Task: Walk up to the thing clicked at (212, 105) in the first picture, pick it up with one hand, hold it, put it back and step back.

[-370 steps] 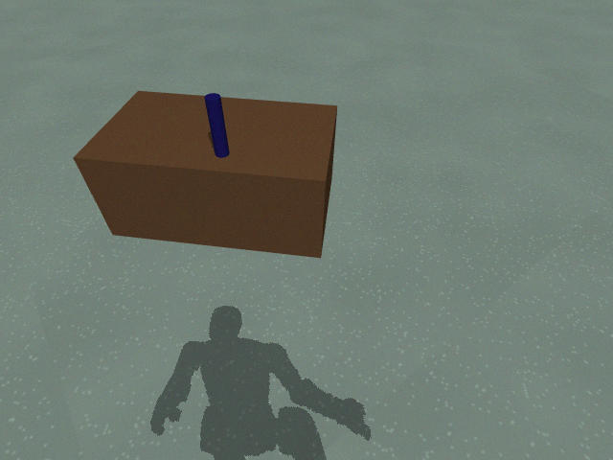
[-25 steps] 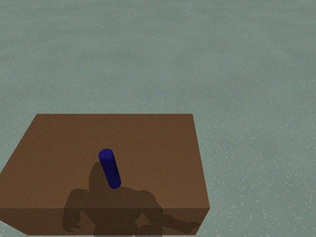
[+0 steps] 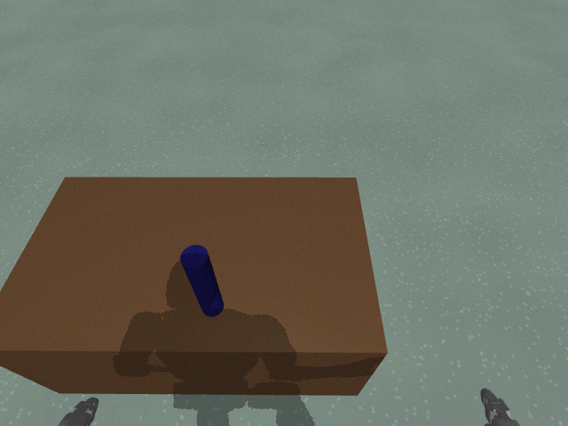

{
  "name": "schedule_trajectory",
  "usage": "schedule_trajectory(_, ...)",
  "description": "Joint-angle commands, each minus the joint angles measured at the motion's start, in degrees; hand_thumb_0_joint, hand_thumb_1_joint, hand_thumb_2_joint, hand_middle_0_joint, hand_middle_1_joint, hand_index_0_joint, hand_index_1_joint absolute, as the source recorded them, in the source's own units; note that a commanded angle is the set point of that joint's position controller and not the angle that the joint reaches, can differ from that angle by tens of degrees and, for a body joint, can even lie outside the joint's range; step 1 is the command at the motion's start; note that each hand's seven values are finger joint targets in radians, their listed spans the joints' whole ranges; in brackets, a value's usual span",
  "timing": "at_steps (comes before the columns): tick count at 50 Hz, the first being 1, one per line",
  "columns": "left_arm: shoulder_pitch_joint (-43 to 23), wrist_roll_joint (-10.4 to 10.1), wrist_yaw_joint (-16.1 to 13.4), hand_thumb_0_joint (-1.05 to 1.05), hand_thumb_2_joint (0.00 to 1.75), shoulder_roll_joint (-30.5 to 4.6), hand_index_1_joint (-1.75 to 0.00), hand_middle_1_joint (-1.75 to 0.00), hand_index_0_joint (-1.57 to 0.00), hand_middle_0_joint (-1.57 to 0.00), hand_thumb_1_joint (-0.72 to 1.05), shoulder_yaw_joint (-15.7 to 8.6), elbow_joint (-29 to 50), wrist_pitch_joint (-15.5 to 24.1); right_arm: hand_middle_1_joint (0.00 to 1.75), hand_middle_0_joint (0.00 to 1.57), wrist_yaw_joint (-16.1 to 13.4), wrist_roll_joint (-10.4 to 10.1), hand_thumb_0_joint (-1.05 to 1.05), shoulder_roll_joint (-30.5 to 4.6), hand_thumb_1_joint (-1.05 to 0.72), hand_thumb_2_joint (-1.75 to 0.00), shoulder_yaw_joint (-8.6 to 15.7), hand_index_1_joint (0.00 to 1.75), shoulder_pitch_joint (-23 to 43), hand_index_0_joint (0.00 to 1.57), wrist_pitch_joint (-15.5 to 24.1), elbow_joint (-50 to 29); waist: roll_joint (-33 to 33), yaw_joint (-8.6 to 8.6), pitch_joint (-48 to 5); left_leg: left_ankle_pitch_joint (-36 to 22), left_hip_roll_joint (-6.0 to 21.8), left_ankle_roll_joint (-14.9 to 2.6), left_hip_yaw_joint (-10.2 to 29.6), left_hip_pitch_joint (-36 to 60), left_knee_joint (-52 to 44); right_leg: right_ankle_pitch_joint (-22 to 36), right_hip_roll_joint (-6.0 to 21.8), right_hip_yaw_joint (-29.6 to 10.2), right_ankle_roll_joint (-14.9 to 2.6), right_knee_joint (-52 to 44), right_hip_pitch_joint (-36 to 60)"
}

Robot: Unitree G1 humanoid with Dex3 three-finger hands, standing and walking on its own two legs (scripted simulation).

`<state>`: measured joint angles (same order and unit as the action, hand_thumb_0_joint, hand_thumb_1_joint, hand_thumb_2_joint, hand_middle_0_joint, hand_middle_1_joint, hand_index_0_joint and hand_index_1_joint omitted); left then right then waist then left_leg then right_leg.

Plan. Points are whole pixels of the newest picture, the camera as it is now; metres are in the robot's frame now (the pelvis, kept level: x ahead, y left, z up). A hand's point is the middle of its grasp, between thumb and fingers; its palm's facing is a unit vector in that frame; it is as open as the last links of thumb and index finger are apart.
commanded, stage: go down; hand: left
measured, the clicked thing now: (204, 284) +0.47 +0.18 -0.23
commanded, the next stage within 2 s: none
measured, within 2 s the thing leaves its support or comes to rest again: neither
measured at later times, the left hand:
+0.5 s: hand out of the picture +0.17 +0.26 -0.11, palm faces +0.04 -0.95 -0.32, open 17.4 cm
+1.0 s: hand out of the picture +0.17 +0.27 -0.10, palm faces +0.09 -0.95 -0.31, open 17.4 cm
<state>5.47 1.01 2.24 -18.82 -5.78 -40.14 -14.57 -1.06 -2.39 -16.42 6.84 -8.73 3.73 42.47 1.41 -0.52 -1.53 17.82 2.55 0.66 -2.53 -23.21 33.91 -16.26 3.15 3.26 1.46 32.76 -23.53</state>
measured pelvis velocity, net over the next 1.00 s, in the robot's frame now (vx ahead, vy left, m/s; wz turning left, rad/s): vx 0.01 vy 0.01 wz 0.02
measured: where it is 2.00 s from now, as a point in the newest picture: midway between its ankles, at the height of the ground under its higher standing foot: outside the picture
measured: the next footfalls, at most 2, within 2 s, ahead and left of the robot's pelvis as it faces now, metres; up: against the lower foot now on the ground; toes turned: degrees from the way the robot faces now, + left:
none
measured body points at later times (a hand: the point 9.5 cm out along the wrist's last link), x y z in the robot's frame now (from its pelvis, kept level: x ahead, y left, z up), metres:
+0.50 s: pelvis +0.01 +0.01 -0.01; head +0.06 +0.01 +0.44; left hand +0.17 +0.31 -0.09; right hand +0.17 -0.26 -0.10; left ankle -0.01 +0.12 -0.73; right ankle +0.00 -0.14 -0.73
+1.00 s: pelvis +0.01 +0.01 -0.02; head +0.04 +0.01 +0.43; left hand +0.16 +0.32 -0.08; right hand +0.17 -0.25 -0.07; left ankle -0.01 +0.12 -0.73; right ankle +0.00 -0.14 -0.73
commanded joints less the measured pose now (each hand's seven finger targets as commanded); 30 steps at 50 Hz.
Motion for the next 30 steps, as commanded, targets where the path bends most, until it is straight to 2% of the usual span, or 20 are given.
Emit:
schedule_trajectory(1,-2.2,0.6,-0.7,0.0,0.05,-11.6,-0.04,-0.03,-0.07,-0.08,-0.45,-4.3,11.5,0.8,0.05,0.05,-1.4,0.7,0.0,-12.4,0.44,-0.06,4.8,0.05,4.4,0.05,3.6,-11.2,-0.7,-0.32,-12.7,-14.9,-2.4,-0.71,0.9,5.3,-2.4,12.5,-2.8,0.0,-1.83,-1.6,6.0)
schedule_trajectory(2,-3.0,0.8,-0.9,0.0,0.04,-11.7,-0.04,-0.03,-0.07,-0.09,-0.5,-4.3,13.0,0.7,0.05,0.05,-1.5,0.7,0.0,-10.8,0.47,-0.06,4.1,0.05,3.7,0.05,3.8,-10.3,0.0,-0.18,-13.3,-16.8,-2.2,-0.58,1.2,5.4,-1.7,14.0,-2.8,0.1,-1.92,-0.8,6.2)
schedule_trajectory(3,-3.5,0.7,-1.1,0.0,0.04,-11.3,-0.04,-0.03,-0.07,-0.09,-0.53,-4.3,15.5,0.9,0.05,0.05,-1.4,0.7,0.0,-8.0,0.47,-0.06,2.0,0.05,4.0,0.05,3.9,-10.0,1.0,0.61,-12.3,-16.0,-2.3,-0.43,1.3,4.7,-1.7,13.1,-2.7,0.1,-1.93,-0.7,6.0)
schedule_trajectory(4,-1.8,0.6,-1.2,0.0,0.04,-11.2,-0.04,-0.03,-0.07,-0.09,-0.53,-4.5,14.9,0.8,0.05,0.05,-1.7,0.8,0.0,-8.3,0.47,-0.06,2.4,0.05,4.1,0.05,4.1,-10.2,0.5,0.55,-12.2,-15.2,-2.3,-0.47,1.5,4.3,-1.5,12.3,-2.8,0.2,-1.95,-0.5,5.8)
schedule_trajectory(5,-0.1,0.5,-1.3,0.0,0.03,-11.0,-0.04,-0.03,-0.07,-0.09,-0.54,-4.6,14.7,0.5,0.05,0.05,-2.2,1.1,0.0,-10.6,0.48,-0.05,4.4,0.05,3.6,0.05,4.5,-11.6,-0.1,-0.16,-12.5,-15.0,-2.1,-0.44,1.6,4.7,-1.5,12.0,-2.9,0.3,-1.91,-0.5,5.5)
schedule_trajectory(7,0.6,0.6,-1.4,0.0,0.02,-11.1,-0.04,-0.03,-0.08,-0.09,-0.57,-4.9,16.1,-0.2,0.05,0.05,-2.3,1.2,0.0,-8.9,0.49,-0.05,3.2,0.05,1.5,0.05,4.5,-10.1,0.1,0.01,-12.3,-15.0,-2.2,-0.5,1.6,4.4,-1.1,12.1,-2.8,0.5,-1.86,-0.4,5.6)
schedule_trajectory(9,2.4,0.4,-1.2,0.0,0.02,-10.5,-0.05,-0.04,-0.08,-0.1,-0.59,-4.8,17.0,-1.0,0.05,0.05,-2.3,1.1,0.0,-8.6,0.5,-0.05,3.2,0.05,0.8,0.05,4.8,-11.9,0.2,-0.14,-12.1,-15.2,-2.2,-0.39,1.5,4.5,-1.0,12.3,-2.8,0.6,-1.75,-0.2,5.5)
schedule_trajectory(10,3.7,0.3,-1.1,0.0,0.02,-10.6,-0.05,-0.04,-0.08,-0.1,-0.59,-5.0,16.5,-1.4,0.05,0.05,-2.5,1.1,0.0,-9.1,0.51,-0.05,3.7,0.05,-0.3,0.05,4.7,-11.1,0.8,-0.22,-12.1,-16.8,-2.2,-0.24,1.5,4.5,-0.5,13.6,-2.9,0.7,-1.79,0.3,5.5)
schedule_trajectory(12,3.7,0.4,-0.7,0.0,0.02,-10.6,-0.04,-0.03,-0.08,-0.09,-0.55,-5.1,19.1,-1.9,0.05,0.05,-2.4,1.1,0.0,-8.1,0.51,-0.05,3.0,0.05,-1.7,0.05,4.5,-12.1,0.8,-0.12,-13.3,-21.3,-2.0,0.05,1.7,5.3,0.4,16.8,-2.9,0.9,-1.88,1.2,5.7)
schedule_trajectory(14,4.4,0.4,-0.5,0.0,0.01,-11.2,-0.05,-0.04,-0.09,-0.1,-0.57,-5.5,18.7,-2.8,0.05,0.05,-2.3,1.0,0.0,-9.0,0.52,-0.04,3.9,0.05,-2.5,0.05,4.6,-12.2,1.2,-0.63,-11.5,-21.3,-1.9,0.23,1.8,4.7,0.5,16.4,-2.9,1.0,-1.91,1.3,5.0)
schedule_trajectory(16,2.5,0.3,-0.1,0.0,0.01,-10.7,-0.03,-0.03,-0.08,-0.09,-0.53,-5.0,22.8,-3.1,0.05,0.05,-1.9,1.0,0.0,-7.0,0.52,-0.04,2.5,0.05,-2.6,0.05,4.6,-12.9,1.6,-0.4,-12.3,-21.2,-2.0,0.28,1.9,4.7,0.8,16.3,-2.9,0.9,-1.89,1.5,4.7)
schedule_trajectory(17,3.6,0.4,-0.2,0.0,0.02,-11.0,-0.04,-0.03,-0.08,-0.09,-0.56,-5.5,21.0,-3.4,0.05,0.05,-1.9,0.9,0.0,-7.8,0.52,-0.04,3.3,0.05,-2.1,0.05,4.7,-14.0,0.6,-0.48,-10.5,-18.5,-2.2,0.02,1.8,3.4,0.6,14.7,-2.7,0.8,-1.77,1.0,4.2)
schedule_trajectory(23,5.6,0.4,0.6,0.0,0.03,-11.1,-0.04,-0.03,-0.07,-0.09,-0.57,-6.2,24.6,-4.5,0.05,0.05,-1.8,1.1,0.0,-7.7,0.53,-0.04,3.3,0.05,-3.1,0.05,4.8,-16.6,1.5,-0.22,-11.5,-17.7,-2.1,0.17,2.3,3.0,1.1,13.4,-2.7,1.0,-1.93,1.9,3.5)
schedule_trajectory(24,6.6,0.2,0.7,0.0,0.03,-10.5,-0.05,-0.03,-0.07,-0.09,-0.58,-6.1,23.7,-4.8,0.05,0.05,-1.9,1.0,0.0,-8.8,0.53,-0.04,4.3,0.05,-3.0,0.05,4.8,-17.9,1.1,-0.71,-10.8,-17.4,-1.7,0.27,2.5,3.0,0.8,12.6,-2.9,1.2,-1.99,2.0,3.2)
schedule_trajectory(25,6.8,0.2,0.7,0.0,0.03,-10.9,-0.04,-0.03,-0.08,-0.09,-0.58,-6.7,24.8,-4.7,0.05,0.05,-1.9,1.1,0.0,-8.0,0.53,-0.04,3.4,0.05,-3.5,0.05,4.9,-18.2,1.2,0.09,-11.9,-19.6,-1.7,0.41,2.7,3.1,1.3,13.9,-2.9,1.4,-2.04,2.6,3.9)
schedule_trajectory(26,6.2,0.2,0.9,0.0,0.04,-10.5,-0.05,-0.04,-0.07,-0.09,-0.58,-6.2,26.2,-4.7,0.05,0.05,-1.7,1.1,0.0,-7.4,0.53,-0.04,3.1,0.05,-3.7,0.05,4.9,-19.2,1.0,-0.18,-12.4,-20.6,-1.5,0.46,2.8,3.6,1.5,14.4,-3.0,1.4,-2.0,2.9,3.7)
schedule_trajectory(27,6.0,0.1,1.0,0.0,0.04,-11.3,-0.05,-0.04,-0.07,-0.09,-0.58,-7.0,26.2,-4.7,0.05,0.05,-1.7,1.1,0.0,-7.7,0.53,-0.04,3.2,0.05,-4.2,0.05,4.9,-19.5,1.9,-0.2,-12.8,-21.6,-1.4,0.6,2.9,3.7,1.7,14.6,-3.1,1.4,-2.06,3.2,3.5)
schedule_trajectory(28,4.7,-0.1,1.0,0.0,0.05,-11.2,-0.05,-0.03,-0.07,-0.08,-0.57,-6.6,28.7,-4.4,0.05,0.05,-1.6,1.0,0.0,-5.4,0.53,-0.04,1.5,0.05,-5.0,0.05,4.6,-18.0,2.9,0.15,-11.7,-19.9,-1.8,0.52,2.7,3.0,1.9,13.8,-2.8,1.2,-2.04,2.9,2.7)
schedule_trajectory(29,5.8,-0.1,1.0,0.0,0.04,-11.7,-0.05,-0.03,-0.07,-0.08,-0.55,-7.3,27.5,-4.6,0.05,0.05,-1.8,1.0,0.0,-6.4,0.53,-0.04,2.4,0.05,-4.6,0.05,4.9,-19.3,1.8,-0.47,-10.7,-17.0,-2.1,0.17,2.3,2.1,2.0,12.5,-2.7,1.0,-1.85,2.4,2.6)
schedule_trajectory(30,6.9,0.1,1.1,0.0,0.05,-11.4,-0.05,-0.04,-0.07,-0.08,-0.56,-7.6,26.3,-4.8,0.05,0.05,-2.0,1.1,0.0,-8.6,0.53,-0.04,4.1,0.05,-4.3,0.05,5.3,-21.8,0.3,-1.1,-12.1,-17.5,-1.8,0.13,2.6,2.4,2.2,12.9,-2.9,1.1,-1.87,3.0,3.2)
